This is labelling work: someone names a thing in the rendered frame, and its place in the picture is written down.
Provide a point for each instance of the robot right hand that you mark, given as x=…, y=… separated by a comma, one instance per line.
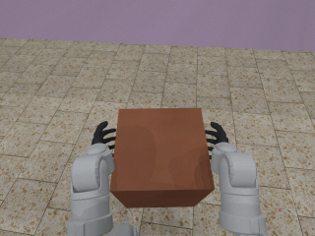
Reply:
x=220, y=134

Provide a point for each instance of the robot left forearm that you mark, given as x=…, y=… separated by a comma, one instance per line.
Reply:
x=89, y=189

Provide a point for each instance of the carton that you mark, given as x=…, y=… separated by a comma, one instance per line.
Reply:
x=161, y=158

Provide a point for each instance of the robot right forearm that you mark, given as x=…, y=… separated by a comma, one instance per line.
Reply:
x=240, y=211

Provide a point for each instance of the robot left thigh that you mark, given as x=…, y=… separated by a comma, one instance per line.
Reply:
x=124, y=229

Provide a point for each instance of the robot left hand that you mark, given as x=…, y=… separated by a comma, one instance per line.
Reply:
x=99, y=134

